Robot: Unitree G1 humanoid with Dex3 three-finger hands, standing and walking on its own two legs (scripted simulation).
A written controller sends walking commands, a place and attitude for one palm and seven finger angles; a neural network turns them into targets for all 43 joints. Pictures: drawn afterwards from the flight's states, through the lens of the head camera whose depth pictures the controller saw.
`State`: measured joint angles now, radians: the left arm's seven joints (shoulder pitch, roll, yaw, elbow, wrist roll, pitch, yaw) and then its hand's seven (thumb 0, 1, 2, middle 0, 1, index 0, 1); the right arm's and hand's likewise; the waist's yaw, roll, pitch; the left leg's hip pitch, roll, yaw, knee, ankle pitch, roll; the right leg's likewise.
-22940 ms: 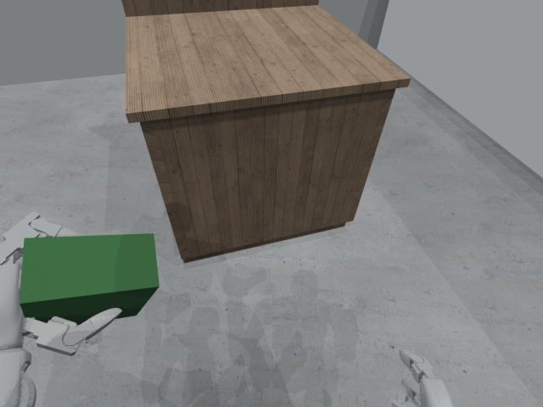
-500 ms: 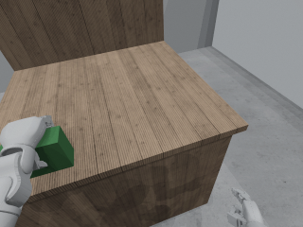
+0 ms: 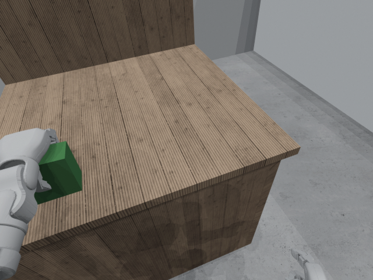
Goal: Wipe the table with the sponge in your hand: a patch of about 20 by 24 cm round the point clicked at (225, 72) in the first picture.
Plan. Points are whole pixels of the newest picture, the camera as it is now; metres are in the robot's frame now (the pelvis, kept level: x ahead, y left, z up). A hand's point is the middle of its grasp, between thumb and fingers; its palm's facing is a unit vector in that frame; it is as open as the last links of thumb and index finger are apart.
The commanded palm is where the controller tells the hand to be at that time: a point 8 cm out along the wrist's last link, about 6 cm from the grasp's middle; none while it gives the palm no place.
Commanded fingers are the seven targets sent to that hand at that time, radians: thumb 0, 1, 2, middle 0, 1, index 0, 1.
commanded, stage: wipe forward along the first lane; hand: left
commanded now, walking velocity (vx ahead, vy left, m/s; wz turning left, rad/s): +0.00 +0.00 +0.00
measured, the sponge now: (46, 180) +0.29 +0.37 +0.07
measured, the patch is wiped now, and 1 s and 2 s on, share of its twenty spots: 0.35 0.45 0.60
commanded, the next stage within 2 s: slide across to the middle lane in 1.14 s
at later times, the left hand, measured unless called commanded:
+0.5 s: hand (40, 148) +0.34 +0.39 +0.12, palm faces -0.13 +0.02 -0.99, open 10.1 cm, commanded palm +0.33 +0.38 +0.14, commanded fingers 0.00 0.10 1.30 -1.20 -1.60 -1.20 -1.60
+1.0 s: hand (39, 136) +0.38 +0.41 +0.12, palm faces -0.13 +0.00 -0.99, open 10.1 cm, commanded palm +0.37 +0.40 +0.14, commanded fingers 0.00 0.10 1.30 -1.20 -1.60 -1.20 -1.60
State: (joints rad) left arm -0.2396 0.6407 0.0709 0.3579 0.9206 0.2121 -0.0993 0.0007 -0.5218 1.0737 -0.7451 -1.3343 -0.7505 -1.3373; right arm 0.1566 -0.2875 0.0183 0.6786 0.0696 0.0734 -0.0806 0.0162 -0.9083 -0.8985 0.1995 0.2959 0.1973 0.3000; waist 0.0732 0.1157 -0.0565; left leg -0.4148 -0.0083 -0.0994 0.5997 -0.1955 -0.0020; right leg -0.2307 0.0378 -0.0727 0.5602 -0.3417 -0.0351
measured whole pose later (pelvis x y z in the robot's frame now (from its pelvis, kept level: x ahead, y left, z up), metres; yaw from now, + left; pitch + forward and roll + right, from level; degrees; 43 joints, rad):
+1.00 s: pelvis +0.01 +0.02 -0.01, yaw -2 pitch +8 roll -3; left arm -0.59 0.77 0.14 0.86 1.01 0.02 -0.07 0.01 -0.55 1.09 -0.76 -1.33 -0.76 -1.34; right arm 0.26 -0.30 -0.01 0.68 0.08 0.15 -0.05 0.01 -0.91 -0.90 0.20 0.30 0.20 0.30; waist 0.01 0.09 -0.10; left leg -0.59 0.00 -0.08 0.68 -0.23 0.02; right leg -0.39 0.04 -0.05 0.60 -0.34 -0.01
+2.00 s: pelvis +0.03 +0.03 +0.00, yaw -1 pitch +8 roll -3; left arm -0.79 0.61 -0.06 0.91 1.03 0.23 -0.02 0.01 -0.53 1.09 -0.73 -1.35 -0.73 -1.36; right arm 0.22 -0.27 0.01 0.69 0.08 0.08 -0.03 0.01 -0.91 -0.90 0.20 0.30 0.20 0.30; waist 0.00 0.07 -0.09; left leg -0.53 -0.03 -0.07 0.61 -0.22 0.04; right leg -0.32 0.01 -0.04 0.52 -0.33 0.00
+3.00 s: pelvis +0.04 +0.02 +0.00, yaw -2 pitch +4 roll -2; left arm -0.30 0.53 -0.06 0.31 0.94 0.41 -0.02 0.00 -0.49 1.08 -0.67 -1.40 -0.67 -1.41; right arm 0.16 -0.28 0.02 0.64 0.10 0.16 -0.01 0.02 -0.91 -0.90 0.20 0.30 0.20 0.30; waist 0.04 0.11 -0.11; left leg -0.41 -0.02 -0.06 0.60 -0.25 0.02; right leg -0.22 0.02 -0.03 0.51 -0.36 -0.01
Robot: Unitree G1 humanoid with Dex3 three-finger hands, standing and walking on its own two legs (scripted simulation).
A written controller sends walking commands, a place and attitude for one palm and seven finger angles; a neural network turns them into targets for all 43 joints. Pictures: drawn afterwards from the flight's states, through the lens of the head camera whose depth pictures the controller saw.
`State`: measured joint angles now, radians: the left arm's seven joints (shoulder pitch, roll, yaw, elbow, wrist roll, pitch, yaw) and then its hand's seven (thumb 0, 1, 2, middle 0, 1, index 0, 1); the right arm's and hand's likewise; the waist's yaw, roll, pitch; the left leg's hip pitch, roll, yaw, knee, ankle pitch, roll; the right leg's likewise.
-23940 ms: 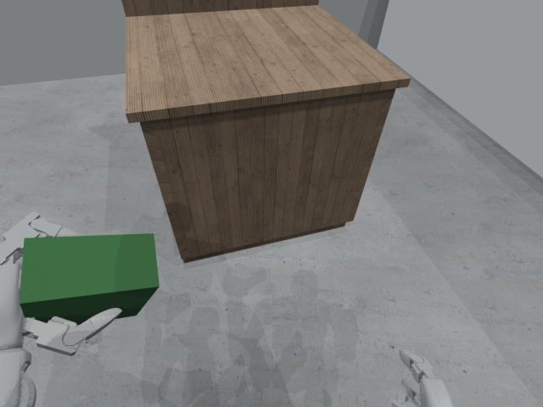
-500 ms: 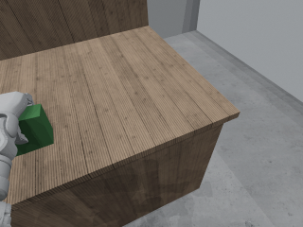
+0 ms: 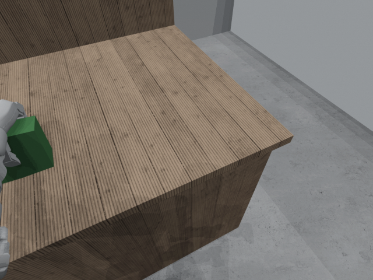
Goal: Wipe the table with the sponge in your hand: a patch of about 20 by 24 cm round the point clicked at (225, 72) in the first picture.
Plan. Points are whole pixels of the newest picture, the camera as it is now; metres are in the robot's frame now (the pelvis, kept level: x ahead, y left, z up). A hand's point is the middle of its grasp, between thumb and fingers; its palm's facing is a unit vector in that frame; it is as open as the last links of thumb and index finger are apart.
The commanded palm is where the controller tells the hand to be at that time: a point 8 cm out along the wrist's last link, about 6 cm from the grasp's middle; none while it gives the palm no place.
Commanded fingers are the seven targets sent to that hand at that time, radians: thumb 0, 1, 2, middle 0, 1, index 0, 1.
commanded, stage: wipe forward along the first lane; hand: left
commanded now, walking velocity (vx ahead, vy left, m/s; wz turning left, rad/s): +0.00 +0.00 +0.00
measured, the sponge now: (14, 157) +0.34 +0.41 +0.08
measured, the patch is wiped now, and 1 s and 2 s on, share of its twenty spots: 0.45 0.60 0.80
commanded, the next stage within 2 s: slide across to the middle lane in 0.14 s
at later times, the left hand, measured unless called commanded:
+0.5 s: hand (8, 128) +0.38 +0.41 +0.13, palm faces -0.11 +0.02 -0.99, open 10.1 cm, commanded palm +0.38 +0.38 +0.16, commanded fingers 0.00 0.10 1.30 -1.20 -1.60 -1.20 -1.60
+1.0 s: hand (43, 113) +0.43 +0.36 +0.13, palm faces -0.09 +0.01 -1.00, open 10.2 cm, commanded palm +0.41 +0.33 +0.18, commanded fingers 0.00 0.10 1.30 -1.20 -1.60 -1.20 -1.60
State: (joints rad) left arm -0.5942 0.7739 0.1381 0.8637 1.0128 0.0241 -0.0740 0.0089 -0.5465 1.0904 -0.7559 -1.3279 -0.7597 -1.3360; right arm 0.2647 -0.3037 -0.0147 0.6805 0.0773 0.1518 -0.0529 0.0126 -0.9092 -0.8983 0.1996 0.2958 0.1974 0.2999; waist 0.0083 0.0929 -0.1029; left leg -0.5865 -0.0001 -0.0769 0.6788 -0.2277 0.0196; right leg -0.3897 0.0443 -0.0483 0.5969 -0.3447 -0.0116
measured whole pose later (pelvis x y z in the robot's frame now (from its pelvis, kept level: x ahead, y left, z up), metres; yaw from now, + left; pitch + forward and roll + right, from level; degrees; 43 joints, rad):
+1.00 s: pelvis +0.02 +0.01 +0.01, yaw +1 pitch +8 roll -3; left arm -0.79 0.61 -0.06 0.91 1.03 0.23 -0.02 0.01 -0.53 1.09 -0.73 -1.35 -0.73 -1.36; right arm 0.22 -0.27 0.01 0.69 0.08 0.08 -0.03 0.01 -0.91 -0.90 0.20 0.30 0.20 0.30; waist 0.00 0.07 -0.09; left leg -0.53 -0.03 -0.07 0.61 -0.22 0.04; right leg -0.32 0.01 -0.04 0.52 -0.33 0.00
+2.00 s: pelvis +0.03 +0.00 +0.01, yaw +0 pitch +4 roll -2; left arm -0.30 0.53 -0.06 0.31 0.94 0.41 -0.02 0.00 -0.49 1.08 -0.67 -1.40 -0.67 -1.41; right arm 0.16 -0.28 0.02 0.64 0.10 0.16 -0.01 0.02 -0.91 -0.90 0.20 0.30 0.20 0.30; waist 0.04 0.11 -0.11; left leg -0.41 -0.02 -0.06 0.60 -0.25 0.02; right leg -0.22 0.02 -0.03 0.51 -0.36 -0.01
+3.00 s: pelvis +0.01 -0.02 +0.01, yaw +1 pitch -1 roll -1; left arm -0.13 0.47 -0.17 0.00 0.95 0.54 -0.03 0.01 -0.50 1.07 -0.68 -1.38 -0.70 -1.38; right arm 0.07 -0.27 0.04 0.64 0.09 0.07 -0.03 0.02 -0.91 -0.90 0.20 0.30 0.19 0.30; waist 0.11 0.13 -0.08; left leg -0.36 -0.02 -0.08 0.61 -0.23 0.00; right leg -0.19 0.03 -0.05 0.58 -0.38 -0.03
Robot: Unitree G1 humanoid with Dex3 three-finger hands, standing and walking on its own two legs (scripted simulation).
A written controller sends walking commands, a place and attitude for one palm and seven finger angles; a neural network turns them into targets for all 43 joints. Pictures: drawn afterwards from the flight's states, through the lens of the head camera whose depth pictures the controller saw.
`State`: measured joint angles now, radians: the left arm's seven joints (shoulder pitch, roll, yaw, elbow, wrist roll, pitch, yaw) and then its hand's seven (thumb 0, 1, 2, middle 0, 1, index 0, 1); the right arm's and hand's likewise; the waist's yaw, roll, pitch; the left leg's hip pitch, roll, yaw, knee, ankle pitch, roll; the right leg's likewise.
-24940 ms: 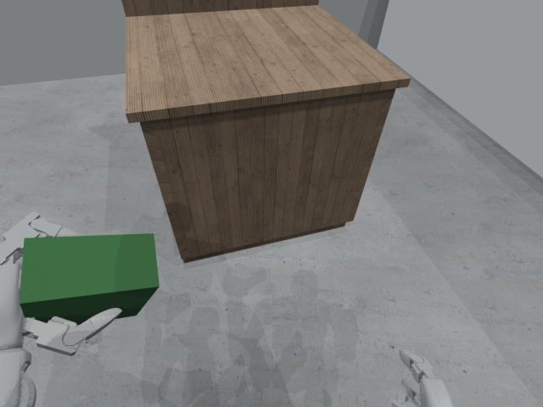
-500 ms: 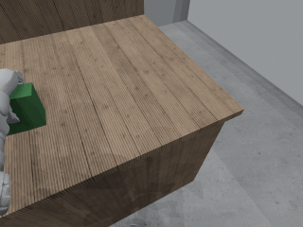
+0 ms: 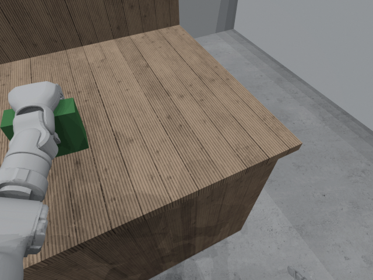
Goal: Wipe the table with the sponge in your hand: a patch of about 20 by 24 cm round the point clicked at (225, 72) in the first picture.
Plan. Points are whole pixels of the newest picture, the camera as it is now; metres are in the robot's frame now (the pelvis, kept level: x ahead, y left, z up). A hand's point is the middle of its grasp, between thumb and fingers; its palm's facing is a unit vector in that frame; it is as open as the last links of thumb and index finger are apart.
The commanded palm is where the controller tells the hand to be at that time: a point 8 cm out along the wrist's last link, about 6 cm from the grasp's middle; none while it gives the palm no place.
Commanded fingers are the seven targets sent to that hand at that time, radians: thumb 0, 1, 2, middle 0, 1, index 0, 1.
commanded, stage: wipe back along the middle lane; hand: left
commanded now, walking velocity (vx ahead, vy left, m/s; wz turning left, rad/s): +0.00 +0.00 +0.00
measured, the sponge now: (53, 136) +0.40 +0.34 +0.07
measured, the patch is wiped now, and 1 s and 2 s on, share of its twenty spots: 0.60 0.80 0.85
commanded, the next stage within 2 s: slide across to the third lane in 1.60 s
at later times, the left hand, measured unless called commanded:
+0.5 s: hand (52, 131) +0.38 +0.31 +0.12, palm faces -0.03 -0.02 -1.00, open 10.2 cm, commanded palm +0.35 +0.30 +0.15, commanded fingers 0.00 0.10 1.30 -1.20 -1.60 -1.20 -1.60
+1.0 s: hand (54, 145) +0.34 +0.29 +0.12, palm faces +0.02 -0.01 -1.00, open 10.2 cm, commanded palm +0.30 +0.27 +0.14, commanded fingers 0.00 0.10 1.30 -1.20 -1.60 -1.20 -1.60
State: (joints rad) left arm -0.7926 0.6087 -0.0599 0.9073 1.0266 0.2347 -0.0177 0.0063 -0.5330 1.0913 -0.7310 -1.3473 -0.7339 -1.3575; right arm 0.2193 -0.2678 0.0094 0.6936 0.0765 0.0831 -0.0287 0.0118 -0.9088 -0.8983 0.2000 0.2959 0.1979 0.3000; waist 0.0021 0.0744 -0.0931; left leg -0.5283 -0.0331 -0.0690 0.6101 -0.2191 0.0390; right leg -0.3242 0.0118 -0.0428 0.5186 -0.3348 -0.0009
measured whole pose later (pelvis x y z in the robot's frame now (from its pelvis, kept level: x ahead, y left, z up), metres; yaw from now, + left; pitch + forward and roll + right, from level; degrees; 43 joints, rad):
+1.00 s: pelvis +0.01 -0.01 +0.00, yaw -1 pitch +4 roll -2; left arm -0.30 0.53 -0.06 0.31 0.94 0.41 -0.02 0.00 -0.49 1.08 -0.67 -1.40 -0.67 -1.41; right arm 0.16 -0.28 0.02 0.64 0.10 0.16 -0.01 0.02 -0.91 -0.90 0.20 0.30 0.20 0.30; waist 0.04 0.11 -0.11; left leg -0.41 -0.02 -0.06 0.60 -0.25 0.02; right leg -0.22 0.02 -0.03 0.51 -0.36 -0.01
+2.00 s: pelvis -0.01 -0.03 +0.00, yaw +1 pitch -1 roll -1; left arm -0.13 0.47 -0.17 0.00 0.95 0.54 -0.03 0.01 -0.50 1.07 -0.68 -1.38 -0.70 -1.38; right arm 0.07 -0.27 0.04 0.64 0.09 0.07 -0.03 0.02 -0.91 -0.90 0.20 0.30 0.19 0.30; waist 0.11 0.13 -0.08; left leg -0.36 -0.02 -0.08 0.61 -0.23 0.00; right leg -0.19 0.03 -0.05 0.58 -0.38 -0.03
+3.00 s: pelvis -0.01 -0.07 +0.00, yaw +0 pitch +2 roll +0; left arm -0.51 0.44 -0.17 0.55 0.95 0.45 -0.06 0.00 -0.54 1.08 -0.74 -1.33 -0.76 -1.32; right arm 0.17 -0.30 0.02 0.73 0.08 0.12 -0.05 0.02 -0.91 -0.90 0.20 0.30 0.19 0.30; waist 0.04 0.10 -0.11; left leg -0.40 0.02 -0.08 0.58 -0.22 0.00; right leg -0.25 0.07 -0.05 0.59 -0.38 -0.08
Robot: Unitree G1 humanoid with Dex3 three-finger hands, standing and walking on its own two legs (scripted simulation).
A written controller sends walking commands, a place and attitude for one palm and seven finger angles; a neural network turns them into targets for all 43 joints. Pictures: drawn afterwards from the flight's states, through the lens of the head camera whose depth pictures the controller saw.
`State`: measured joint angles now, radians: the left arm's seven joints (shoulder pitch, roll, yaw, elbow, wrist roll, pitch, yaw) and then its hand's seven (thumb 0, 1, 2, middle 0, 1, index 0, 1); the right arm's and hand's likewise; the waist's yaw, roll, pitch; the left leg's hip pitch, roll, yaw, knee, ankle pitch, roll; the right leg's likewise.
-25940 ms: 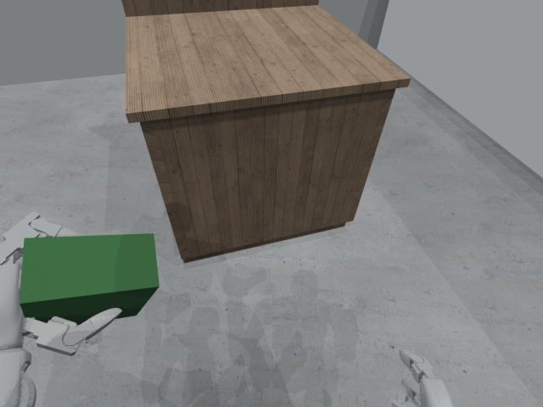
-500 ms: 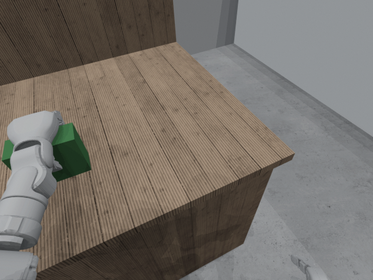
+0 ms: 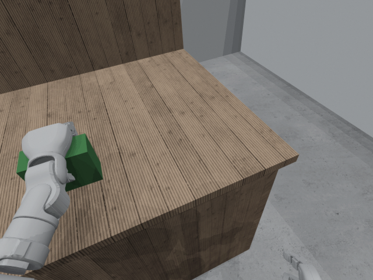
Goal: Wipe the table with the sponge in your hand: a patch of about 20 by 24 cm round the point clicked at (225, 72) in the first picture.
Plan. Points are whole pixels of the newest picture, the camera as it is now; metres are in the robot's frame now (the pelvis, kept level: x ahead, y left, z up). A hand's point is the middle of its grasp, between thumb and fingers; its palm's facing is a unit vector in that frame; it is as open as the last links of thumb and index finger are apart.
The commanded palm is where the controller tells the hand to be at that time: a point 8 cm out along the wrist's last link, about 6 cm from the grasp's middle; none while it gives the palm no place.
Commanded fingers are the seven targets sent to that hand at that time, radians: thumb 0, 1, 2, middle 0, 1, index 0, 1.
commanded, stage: wipe back along the middle lane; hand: left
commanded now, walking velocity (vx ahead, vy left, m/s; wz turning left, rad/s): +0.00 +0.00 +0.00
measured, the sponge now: (68, 171) +0.33 +0.32 +0.07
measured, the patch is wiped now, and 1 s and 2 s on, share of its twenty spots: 0.80 0.85 0.85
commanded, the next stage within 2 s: slide across to the third lane in 0.60 s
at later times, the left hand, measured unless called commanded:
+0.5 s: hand (61, 175) +0.28 +0.29 +0.12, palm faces +0.08 -0.04 -1.00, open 10.2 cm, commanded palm +0.24 +0.27 +0.14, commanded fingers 0.00 0.10 1.30 -1.20 -1.60 -1.20 -1.60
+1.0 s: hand (68, 185) +0.26 +0.26 +0.12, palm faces +0.08 -0.04 -1.00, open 10.2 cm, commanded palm +0.23 +0.22 +0.16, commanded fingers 0.00 0.10 1.30 -1.20 -1.60 -1.20 -1.60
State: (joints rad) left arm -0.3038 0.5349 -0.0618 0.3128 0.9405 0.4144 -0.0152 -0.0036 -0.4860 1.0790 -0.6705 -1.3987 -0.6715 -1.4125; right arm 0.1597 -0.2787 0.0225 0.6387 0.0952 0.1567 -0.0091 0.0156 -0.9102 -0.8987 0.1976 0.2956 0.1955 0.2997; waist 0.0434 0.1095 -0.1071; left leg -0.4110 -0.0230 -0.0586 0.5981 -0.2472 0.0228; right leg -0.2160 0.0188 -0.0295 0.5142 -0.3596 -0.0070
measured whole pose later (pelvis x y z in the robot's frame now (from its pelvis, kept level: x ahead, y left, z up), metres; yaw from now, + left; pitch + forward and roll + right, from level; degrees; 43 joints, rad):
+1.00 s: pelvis -0.02 -0.02 +0.00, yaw +1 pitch -1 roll -1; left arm -0.13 0.47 -0.17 0.00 0.95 0.54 -0.03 0.01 -0.50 1.07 -0.68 -1.38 -0.70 -1.38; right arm 0.07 -0.27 0.04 0.64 0.09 0.07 -0.03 0.02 -0.91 -0.90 0.20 0.30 0.19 0.30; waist 0.11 0.13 -0.08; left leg -0.36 -0.02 -0.08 0.61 -0.23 0.00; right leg -0.19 0.03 -0.05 0.58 -0.38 -0.03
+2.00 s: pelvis -0.02 -0.06 +0.00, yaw +0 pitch +2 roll +0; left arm -0.51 0.44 -0.17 0.55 0.95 0.45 -0.06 0.00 -0.54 1.08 -0.74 -1.33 -0.76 -1.32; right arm 0.17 -0.30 0.02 0.73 0.08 0.12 -0.05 0.02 -0.91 -0.90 0.20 0.30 0.19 0.30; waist 0.04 0.10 -0.11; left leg -0.40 0.02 -0.08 0.58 -0.22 0.00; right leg -0.25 0.07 -0.05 0.59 -0.38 -0.08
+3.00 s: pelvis -0.02 -0.03 -0.01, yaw -1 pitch +9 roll -2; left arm -0.86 0.57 -0.06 1.03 1.02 0.27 -0.02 0.01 -0.55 1.09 -0.74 -1.34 -0.76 -1.33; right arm 0.25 -0.29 0.00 0.73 0.08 0.15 -0.04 0.01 -0.91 -0.90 0.20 0.30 0.20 0.30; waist -0.05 0.08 -0.13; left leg -0.57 0.02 -0.08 0.63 -0.23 0.00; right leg -0.40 0.07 -0.04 0.59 -0.35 -0.05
